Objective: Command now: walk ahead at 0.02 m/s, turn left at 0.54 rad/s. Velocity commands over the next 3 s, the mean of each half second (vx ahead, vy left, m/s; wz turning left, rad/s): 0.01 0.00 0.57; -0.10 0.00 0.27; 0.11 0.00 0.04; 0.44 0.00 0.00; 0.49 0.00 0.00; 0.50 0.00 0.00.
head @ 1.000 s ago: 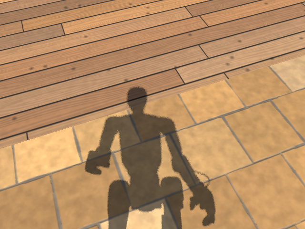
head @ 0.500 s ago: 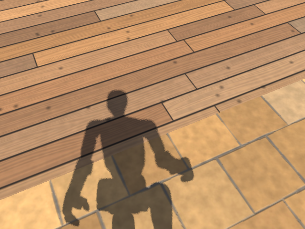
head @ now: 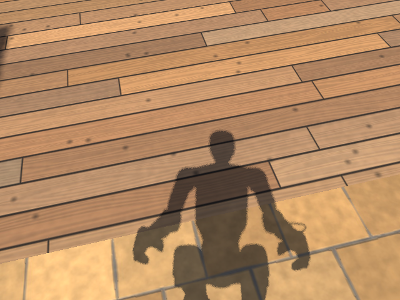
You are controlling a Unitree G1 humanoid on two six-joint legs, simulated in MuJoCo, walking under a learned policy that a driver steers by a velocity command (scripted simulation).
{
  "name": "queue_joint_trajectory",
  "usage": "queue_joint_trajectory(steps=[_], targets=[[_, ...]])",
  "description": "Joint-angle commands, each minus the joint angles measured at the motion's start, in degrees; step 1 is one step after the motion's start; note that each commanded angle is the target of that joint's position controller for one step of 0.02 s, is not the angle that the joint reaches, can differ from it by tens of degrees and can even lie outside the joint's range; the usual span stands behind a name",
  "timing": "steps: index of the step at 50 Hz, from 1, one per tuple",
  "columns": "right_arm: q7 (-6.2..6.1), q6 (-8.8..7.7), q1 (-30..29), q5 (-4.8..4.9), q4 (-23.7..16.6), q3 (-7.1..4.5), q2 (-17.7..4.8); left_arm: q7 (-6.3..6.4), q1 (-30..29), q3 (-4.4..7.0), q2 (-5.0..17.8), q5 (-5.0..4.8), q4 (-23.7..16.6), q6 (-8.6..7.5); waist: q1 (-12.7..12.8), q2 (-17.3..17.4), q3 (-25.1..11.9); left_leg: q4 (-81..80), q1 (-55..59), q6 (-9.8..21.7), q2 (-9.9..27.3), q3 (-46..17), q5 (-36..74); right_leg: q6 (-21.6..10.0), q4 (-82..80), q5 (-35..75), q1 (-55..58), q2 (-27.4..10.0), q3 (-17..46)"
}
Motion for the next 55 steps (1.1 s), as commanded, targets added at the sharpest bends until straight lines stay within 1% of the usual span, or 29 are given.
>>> queue_joint_trajectory(steps=[1, 2, 3, 4, 5, 8, 11, 18, 20, 21, 22, 23, 24, 25, 26, 27, 28, 30, 35, 41, 45, 47, 48, 49, 50, 51, 52, 53, 55], targets=[[-0.28, -1.18, 0.9, -1.29, -3.3, -2.11, -8.3, 0.15, -3.5, 2.12, 8.9, 1.01, -5.2, -0.75, -1.4, -6.1, 0.0, 24.3, -4.8, -2.0, 3.4, 3.3, -11.7, -11.1, -15.3, 2.6, -2.6, -22.1, 19.8], [0.03, -0.85, 2.9, -1.38, -2.4, -2.03, -7.4, -0.14, -5.6, 1.45, 6.5, 0.55, -5.4, -0.91, -3.0, -5.4, 0.1, 28.7, -4.4, -2.0, 3.7, 3.8, -8.8, -9.2, -13.4, 8.9, -2.3, -18.0, 13.1], [0.31, -0.29, 4.4, -1.49, -1.8, -1.94, -6.9, -0.21, -6.3, 1.27, 6.1, 0.29, -6.0, -1.03, -3.3, -7.4, -0.8, 32.3, -5.3, -2.4, 3.8, 4.7, -7.0, -7.9, -12.0, 12.7, 0.3, -15.3, 8.6], [0.72, 0.15, 5.0, -1.36, -1.4, -1.78, -6.8, -0.16, -5.7, 1.21, 6.0, 0.33, -6.4, -1.02, -2.6, -9.2, -1.1, 34.6, -6.8, -3.0, 4.2, 5.9, -7.0, -7.8, -10.7, 17.9, 2.7, -14.2, 5.8], [1.06, 0.44, 3.8, -1.12, -1.8, -1.56, -6.6, -0.29, -3.9, 1.26, 6.1, 0.40, -6.2, -0.97, -1.4, -9.3, -1.4, 34.1, -8.1, -3.6, 4.7, 6.6, -7.1, -8.0, -9.5, 22.3, 5.3, -14.0, 4.3], [1.74, 0.87, -1.3, -0.59, -4.0, -0.73, -5.5, -0.47, 2.6, 2.08, 7.7, 0.34, -4.7, -0.84, 2.4, -9.6, -2.1, 28.3, -11.3, -5.2, 6.2, 7.7, -8.0, -9.3, -7.1, 29.6, 14.4, -16.0, 3.6], [2.22, 1.26, -3.4, -0.23, -5.3, -0.20, -5.0, -0.85, 4.2, 2.85, 9.1, 0.49, -4.3, -0.73, 3.7, -10.9, -2.8, 22.1, -8.6, -5.1, 7.3, 9.1, -10.0, -9.8, -5.9, 30.7, 16.4, -17.8, 2.5], [2.26, 1.00, -4.0, 0.72, -7.6, 0.51, -4.5, -2.45, 1.9, 4.05, 11.2, 0.58, -4.2, -0.41, 3.0, -13.1, -3.9, 5.4, 5.3, -1.3, 7.4, 14.5, -9.9, -8.1, -1.7, 29.9, 10.6, -19.5, -2.0], [1.78, 0.16, -1.0, 0.01, -7.0, 0.59, -4.3, -2.49, 0.7, 4.26, 11.3, -0.23, -4.0, -0.02, 0.1, -10.2, -4.5, -8.3, 13.4, 0.4, 6.7, 14.7, 0.9, -4.3, 4.3, 22.7, 6.1, -18.4, -5.3], [1.14, -0.69, 0.8, -0.90, -6.6, -0.02, -7.0, -2.58, 2.8, 4.10, 10.2, -0.06, -3.6, 0.13, -0.6, -2.9, -5.4, -15.0, 20.9, 1.7, 10.6, 6.7, 5.9, -0.6, 12.6, 12.1, -1.1, -16.1, -8.5], [0.65, -1.62, 1.2, -0.88, -8.1, -1.43, -14.9, -2.92, 3.5, 2.54, 4.2, 0.86, -6.6, 0.71, 1.2, 14.1, -5.2, -16.3, 28.1, 7.0, 28.9, -17.6, 24.5, 4.4, 27.3, -21.4, -18.3, -7.6, -13.0], [0.73, -1.67, 6.8, -0.06, -6.8, -2.67, -17.3, -1.82, -2.2, 2.52, 6.1, 0.85, -8.4, 1.78, -3.9, 10.6, -5.4, -13.7, 23.3, 15.5, 32.3, -19.3, 37.4, 4.3, 33.9, -25.4, -20.1, -3.8, -4.4], [0.54, -1.56, 5.6, 0.15, -6.2, -1.82, -14.1, -1.70, -2.3, 2.73, 6.9, 0.21, -7.9, 2.29, -2.0, 6.4, -2.5, -13.3, 22.1, 16.2, 29.1, -14.3, 36.3, 4.3, 37.6, -21.7, -20.9, -5.2, -2.1], [0.20, -1.35, 1.4, 0.35, -6.8, -0.89, -11.0, -1.94, -1.8, 2.90, 7.2, -0.39, -7.0, 2.08, -0.1, 5.0, 0.3, -14.2, 19.3, 14.2, 24.8, -9.9, 31.4, 4.1, 37.0, -16.2, -20.6, -5.9, -1.2], [-0.20, -1.06, -2.5, 0.22, -7.7, -0.37, -9.4, -2.11, -1.1, 3.20, 8.0, -0.25, -6.3, 1.66, 1.5, 5.1, 0.7, -14.7, 18.9, 11.7, 21.0, -7.3, 27.7, 4.2, 35.0, -12.3, -20.2, -6.2, -0.9], [-0.60, -1.07, -3.5, 0.46, -8.1, -0.03, -8.4, -2.44, 0.6, 3.46, 8.8, 0.45, -5.3, 1.62, 1.9, 6.3, -0.5, -14.3, 19.4, 11.2, 19.4, -5.4, 31.4, 4.6, 35.4, -10.0, -18.9, -5.7, -1.7], [-0.59, -1.18, -2.9, 0.48, -8.0, 0.28, -7.9, -2.78, 1.9, 3.46, 8.7, 0.64, -4.6, 1.68, 2.0, 5.7, -2.7, -13.9, 20.2, 11.1, 18.8, -4.2, 34.6, 4.9, 36.1, -8.8, -17.3, -5.1, -2.1], [-0.48, -1.65, -1.3, 0.43, -7.3, 0.40, -7.9, -3.15, 2.2, 3.20, 7.6, 0.12, -4.3, 1.98, 1.7, 3.9, -4.2, -13.9, 20.9, 11.1, 18.9, -3.6, 35.4, 5.2, 34.7, -7.9, -15.9, -4.7, -2.4], [-0.84, -1.80, 1.1, -0.31, -5.8, 0.66, -8.6, -2.33, 0.6, 2.71, 6.4, -0.42, -4.2, 3.32, 0.3, 4.9, -2.6, -11.7, 21.1, 11.8, 20.7, -4.8, 44.3, 4.5, 28.6, -10.4, -14.5, -3.7, -2.1], [-0.86, -1.11, -0.5, -0.94, -4.5, 1.13, -8.7, -1.74, 0.6, 2.22, 5.8, -1.18, -3.4, 3.84, 0.1, 5.1, -3.1, -9.8, 17.6, 11.8, 21.4, -6.7, 45.8, 2.4, 21.1, -12.7, -6.7, -2.2, -2.1], [-1.08, -0.36, -1.7, -0.57, -2.7, 1.13, -8.9, -1.37, 2.3, 2.01, 5.4, -1.77, -2.4, 3.50, 0.4, 5.3, -3.9, -7.9, 18.4, 10.8, 21.4, -9.3, 45.0, 1.4, 10.4, -11.2, -1.6, -1.6, -2.2], [-1.36, 0.15, -2.6, 0.28, -2.0, 1.08, -9.0, -1.16, 4.5, 1.82, 4.8, -1.49, -1.4, 2.62, 2.0, 3.8, -3.7, -5.9, 15.7, 7.3, 18.8, -8.8, 36.2, 0.5, -5.2, 1.4, 5.0, -2.1, -2.0], [-1.34, -0.02, -0.7, 0.50, -1.9, 1.31, -7.8, -0.88, 3.2, 2.43, 7.9, -0.50, -1.9, 1.99, 0.2, -1.4, -4.2, -2.3, 11.4, 4.3, 15.3, -6.6, 24.5, -0.9, -8.5, 8.8, 9.1, -7.5, 4.2], [-1.47, -0.09, 3.2, 0.20, -1.8, 1.57, -5.4, -0.95, 0.6, 3.15, 12.7, -0.09, -3.7, 1.76, -2.3, -12.6, -4.6, 7.0, 4.1, 2.1, 6.8, 0.8, -2.6, -5.1, -6.4, 36.3, 12.9, -20.8, 16.2], [-2.14, 0.65, -0.3, -0.24, -1.6, 1.14, -6.7, -1.51, 1.4, 3.54, 13.6, -0.76, -3.7, 1.87, 2.9, -16.6, -5.2, 21.2, 4.0, 1.0, 0.3, 5.2, -22.0, -14.8, -6.5, 49.4, 4.6, -26.9, 18.7], [-2.15, 1.10, -1.1, -0.46, -1.1, 0.62, -7.4, -1.87, 1.2, 2.63, 10.3, -0.63, -3.0, 1.75, 1.8, -9.5, -4.1, 29.6, 5.1, 1.1, 0.5, 0.3, -20.6, -15.3, -7.8, 44.8, 1.2, -24.0, 15.9], [-1.94, 1.33, -0.4, -0.27, 0.0, 0.26, -7.2, -1.84, -3.4, 2.07, 8.4, -0.57, -3.4, 1.72, -0.5, -7.4, -1.6, 33.3, 4.2, 0.9, 0.9, -0.4, -16.4, -12.7, -8.0, 36.2, -0.6, -19.5, 11.3], [-1.75, 1.45, 1.0, -0.11, 1.1, 0.00, -7.5, -1.74, -6.7, 1.83, 7.5, -0.10, -4.0, 1.89, -1.8, -7.4, -0.8, 35.1, 3.4, 0.1, 0.9, 0.1, -13.0, -10.2, -7.9, 30.3, -0.6, -15.9, 8.4], [-1.39, 1.46, 1.7, -0.46, 2.3, -0.09, -7.4, -1.42, -6.9, 1.69, 6.9, -0.28, -4.1, 1.85, -0.8, -9.4, -1.4, 34.6, 1.2, -1.9, 1.2, 1.0, -10.1, -9.4, -8.6, 21.1, 3.4, -13.4, 7.2]])
Next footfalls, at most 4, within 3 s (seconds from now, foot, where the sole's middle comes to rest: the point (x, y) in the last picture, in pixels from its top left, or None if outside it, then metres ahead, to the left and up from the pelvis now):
0.42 left None -0.01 0.11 -0.77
0.96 right None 0.03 -0.09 -0.77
1.36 left None -0.15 0.03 -0.77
1.78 right None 0.25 -0.03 -0.77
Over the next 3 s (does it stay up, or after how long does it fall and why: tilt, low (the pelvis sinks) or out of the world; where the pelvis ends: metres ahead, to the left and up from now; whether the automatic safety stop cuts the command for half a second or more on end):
stays up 0.70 0.22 0.00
